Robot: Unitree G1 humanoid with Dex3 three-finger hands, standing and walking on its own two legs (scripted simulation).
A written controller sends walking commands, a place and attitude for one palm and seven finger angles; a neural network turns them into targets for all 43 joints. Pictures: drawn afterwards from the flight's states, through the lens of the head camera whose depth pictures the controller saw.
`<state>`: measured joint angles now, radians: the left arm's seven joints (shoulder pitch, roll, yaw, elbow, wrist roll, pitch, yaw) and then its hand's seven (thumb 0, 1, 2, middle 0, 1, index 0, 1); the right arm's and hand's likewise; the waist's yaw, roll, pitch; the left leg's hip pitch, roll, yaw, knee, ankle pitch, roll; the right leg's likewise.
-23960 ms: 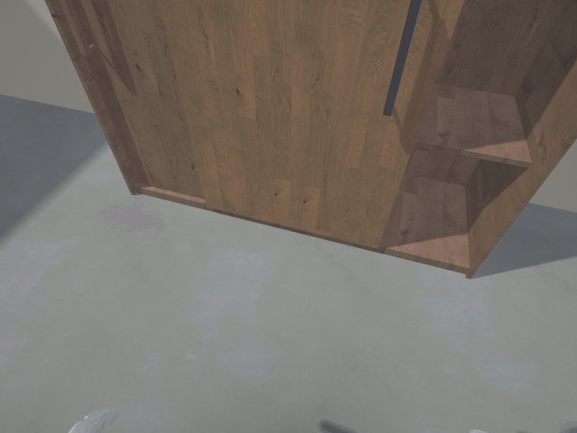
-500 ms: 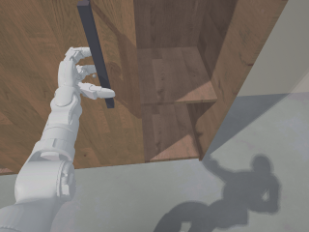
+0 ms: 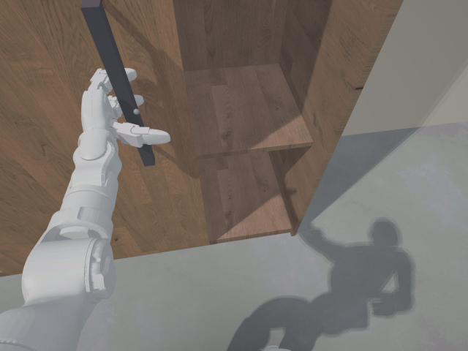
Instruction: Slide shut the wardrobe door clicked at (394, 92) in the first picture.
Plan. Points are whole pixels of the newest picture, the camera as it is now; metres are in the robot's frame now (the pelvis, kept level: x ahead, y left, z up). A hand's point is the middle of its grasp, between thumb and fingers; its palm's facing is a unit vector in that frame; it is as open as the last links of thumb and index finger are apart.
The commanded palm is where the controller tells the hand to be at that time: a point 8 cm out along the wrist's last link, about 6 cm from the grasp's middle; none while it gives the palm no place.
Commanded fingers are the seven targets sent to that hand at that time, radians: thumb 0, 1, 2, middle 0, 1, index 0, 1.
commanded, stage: slide the fingers in behind the handle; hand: left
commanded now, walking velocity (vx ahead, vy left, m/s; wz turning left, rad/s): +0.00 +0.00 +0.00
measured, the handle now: (128, 96) +0.54 +0.17 +0.12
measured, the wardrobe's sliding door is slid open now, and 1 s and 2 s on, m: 0.37 0.37 0.37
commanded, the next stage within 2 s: grip the handle and tug to test in 0.30 s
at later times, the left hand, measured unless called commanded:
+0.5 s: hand (134, 114) +0.48 +0.15 +0.13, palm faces +0.12 -0.99 -0.01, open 13.8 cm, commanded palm +0.45 +0.20 +0.14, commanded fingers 0.00 -0.22 0.42 -0.33 -1.24 -0.33 -1.24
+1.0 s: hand (132, 111) +0.49 +0.15 +0.14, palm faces +0.13 -0.99 +0.00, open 7.1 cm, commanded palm +0.45 +0.20 +0.14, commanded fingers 0.00 0.90 0.90 -0.45 -1.40 -0.45 -1.40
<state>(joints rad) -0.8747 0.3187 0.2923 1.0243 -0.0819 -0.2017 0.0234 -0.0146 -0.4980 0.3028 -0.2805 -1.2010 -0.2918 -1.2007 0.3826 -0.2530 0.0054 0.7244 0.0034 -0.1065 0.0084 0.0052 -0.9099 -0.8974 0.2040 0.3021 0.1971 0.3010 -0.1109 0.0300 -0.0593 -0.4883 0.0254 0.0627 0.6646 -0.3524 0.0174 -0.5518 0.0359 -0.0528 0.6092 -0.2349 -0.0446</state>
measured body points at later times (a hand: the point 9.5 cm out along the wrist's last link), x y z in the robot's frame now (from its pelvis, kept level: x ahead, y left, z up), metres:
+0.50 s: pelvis +0.00 +0.00 +0.00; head +0.06 +0.00 +0.45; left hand +0.47 +0.20 +0.14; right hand +0.04 -0.26 -0.12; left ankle -0.02 +0.10 -0.72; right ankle +0.04 -0.09 -0.72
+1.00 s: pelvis +0.00 +0.00 +0.00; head +0.06 +0.00 +0.45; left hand +0.47 +0.21 +0.14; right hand +0.04 -0.26 -0.12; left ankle -0.02 +0.10 -0.72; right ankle +0.04 -0.09 -0.72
